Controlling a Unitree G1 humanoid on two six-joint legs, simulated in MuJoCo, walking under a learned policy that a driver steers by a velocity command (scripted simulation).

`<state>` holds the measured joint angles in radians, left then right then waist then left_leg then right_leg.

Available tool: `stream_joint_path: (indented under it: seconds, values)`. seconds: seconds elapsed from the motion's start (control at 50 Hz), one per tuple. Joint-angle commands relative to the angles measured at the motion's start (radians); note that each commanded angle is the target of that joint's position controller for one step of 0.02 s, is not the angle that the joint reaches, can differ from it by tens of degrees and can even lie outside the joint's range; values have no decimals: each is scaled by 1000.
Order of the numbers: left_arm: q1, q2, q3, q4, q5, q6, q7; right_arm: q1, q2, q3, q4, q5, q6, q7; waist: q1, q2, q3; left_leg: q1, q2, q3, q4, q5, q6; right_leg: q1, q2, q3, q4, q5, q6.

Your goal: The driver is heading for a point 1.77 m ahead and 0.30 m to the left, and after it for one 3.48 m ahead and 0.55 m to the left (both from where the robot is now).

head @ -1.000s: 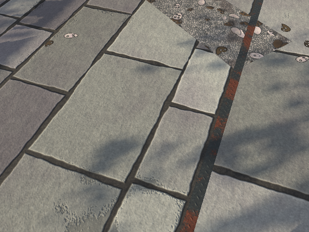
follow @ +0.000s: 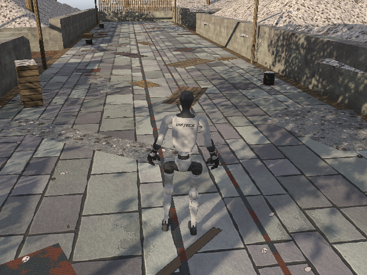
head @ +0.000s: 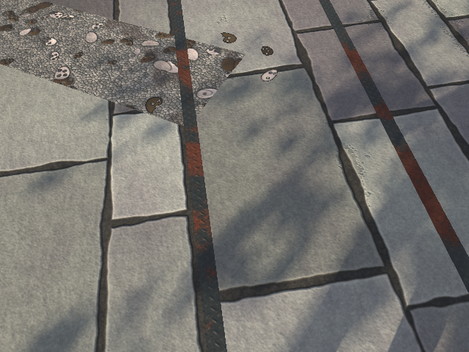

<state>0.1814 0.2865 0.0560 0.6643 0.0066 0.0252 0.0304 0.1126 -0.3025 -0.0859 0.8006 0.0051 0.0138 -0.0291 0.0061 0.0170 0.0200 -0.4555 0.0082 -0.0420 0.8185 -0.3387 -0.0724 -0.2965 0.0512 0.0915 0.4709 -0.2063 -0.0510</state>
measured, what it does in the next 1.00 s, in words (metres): steps on the spot: left foot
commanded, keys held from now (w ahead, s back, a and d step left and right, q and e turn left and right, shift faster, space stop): no key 1.00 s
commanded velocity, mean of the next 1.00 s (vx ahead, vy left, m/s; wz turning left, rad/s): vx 0.00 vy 0.00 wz -0.07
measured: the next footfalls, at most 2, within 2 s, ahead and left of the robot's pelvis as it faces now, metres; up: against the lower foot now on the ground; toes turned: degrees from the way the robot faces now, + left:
left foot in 0.10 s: +0.05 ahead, +0.15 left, +0.00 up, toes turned -2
right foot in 1.38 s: +0.11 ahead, -0.11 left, +0.00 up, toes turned -3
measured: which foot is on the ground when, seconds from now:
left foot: up 0.00-0.08, down 0.10-1.00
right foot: down 0.00-1.00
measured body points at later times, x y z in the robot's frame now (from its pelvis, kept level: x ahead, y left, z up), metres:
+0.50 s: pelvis +0.01 +0.04 -0.01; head +0.02 +0.03 +0.44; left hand +0.14 +0.30 -0.12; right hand +0.14 -0.22 -0.13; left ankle +0.01 +0.15 -0.74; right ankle +0.02 -0.09 -0.74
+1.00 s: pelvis +0.02 +0.05 +0.00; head +0.02 +0.05 +0.45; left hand +0.11 +0.31 -0.14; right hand +0.09 -0.22 -0.14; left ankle +0.01 +0.15 -0.74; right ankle +0.02 -0.09 -0.74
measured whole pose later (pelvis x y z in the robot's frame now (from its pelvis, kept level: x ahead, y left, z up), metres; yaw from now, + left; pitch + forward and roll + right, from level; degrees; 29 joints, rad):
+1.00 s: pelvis +0.02 +0.05 +0.00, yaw -2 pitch -2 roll +0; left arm 0.21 0.24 0.05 0.92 0.01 0.01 0.04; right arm 0.17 -0.25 -0.01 1.02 0.00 -0.02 -0.01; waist -0.01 0.00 0.04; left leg -0.17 -0.02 -0.01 0.48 -0.28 0.02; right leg -0.19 0.03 0.12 0.48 -0.25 0.02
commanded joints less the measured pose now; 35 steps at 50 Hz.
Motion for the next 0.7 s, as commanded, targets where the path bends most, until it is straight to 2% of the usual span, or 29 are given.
stream_joint_path:
  seconds: [0.02,0.06,0.08,0.1,0.12,0.14,0.16,0.18,0.22,0.26,0.4,0.5,0.7]
  values:
    - [6,161,41,-48,3,-4,-7,-39,-76,-8,-68,6,-18,11,31,-173,-97,46,7,8,-102,-28,6,118,-259,247,-100,267,-185]
    - [-15,146,32,-42,-5,-2,-11,-14,-69,-4,-60,5,-25,18,11,-160,-90,116,3,18,-235,22,22,112,-245,257,-70,290,-171]
    - [-29,134,25,-37,-12,-1,-11,15,-58,-1,-49,2,-30,23,-14,-147,-88,189,-2,30,-371,133,36,93,-223,246,-50,283,-146]
    - [-10,120,20,-29,-12,-4,-11,32,-69,0,-43,-10,-35,26,-19,-122,-93,277,21,5,-457,268,56,60,-195,238,-41,230,-104]
    - [13,93,10,-28,5,-13,-11,55,-123,-7,-47,-28,-38,23,-1,-34,-121,369,132,-94,-455,439,94,6,-138,188,26,110,-47]
    - [69,70,8,-27,13,-24,-19,12,-179,-17,-44,-30,-35,19,74,134,-116,368,218,-174,-425,541,176,-46,-27,70,71,-68,3]
    - [37,81,7,-23,22,-27,-17,-22,-103,2,-48,-26,-34,22,53,162,-115,275,238,-206,-455,403,232,19,-39,36,48,-110,42]
    - [1,102,13,-23,21,-24,-16,-46,-71,13,-54,-26,-38,26,40,144,-92,251,193,-177,-461,292,207,52,-48,34,32,-55,49]
    - [-29,107,18,-21,16,-9,-12,-40,-88,14,-51,-23,-49,29,15,119,-65,231,131,-117,-454,197,148,63,-47,46,31,35,37]
    - [-24,97,17,-16,12,-4,-14,-16,-89,18,-36,-21,-57,25,10,81,-51,222,105,-86,-436,175,123,78,-57,60,12,82,25]
    - [1,77,18,20,8,-18,-11,6,-71,32,-14,-15,-45,16,-12,-19,-44,250,66,-46,-391,173,115,72,-63,76,-7,133,29]
    - [19,76,19,44,7,-21,-4,3,-62,40,12,-14,-42,20,-12,-33,-39,250,52,-34,-387,174,111,87,-68,80,-12,148,33]
    - [36,73,19,101,5,-22,8,13,-60,48,88,-12,-43,21,-10,-18,-23,241,39,-28,-409,165,106,119,-68,72,-20,161,39]
Keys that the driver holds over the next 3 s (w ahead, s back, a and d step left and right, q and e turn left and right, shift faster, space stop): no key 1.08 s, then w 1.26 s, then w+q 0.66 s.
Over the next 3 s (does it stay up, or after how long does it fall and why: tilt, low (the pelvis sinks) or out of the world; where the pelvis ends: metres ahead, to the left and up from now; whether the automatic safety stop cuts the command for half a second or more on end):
stays up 0.95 0.04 -0.03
